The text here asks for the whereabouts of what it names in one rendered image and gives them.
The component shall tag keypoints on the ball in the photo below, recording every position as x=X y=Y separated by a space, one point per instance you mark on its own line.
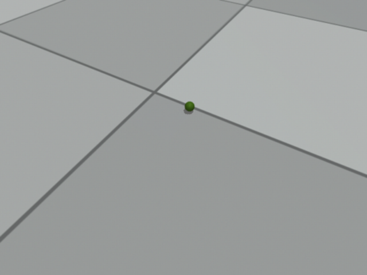
x=189 y=106

